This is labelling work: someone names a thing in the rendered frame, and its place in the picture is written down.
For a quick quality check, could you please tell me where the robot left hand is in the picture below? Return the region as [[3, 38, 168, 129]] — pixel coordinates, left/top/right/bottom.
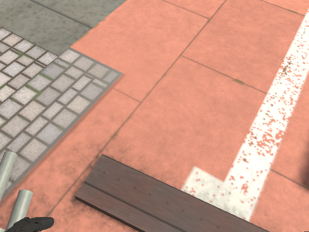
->
[[4, 217, 54, 232]]

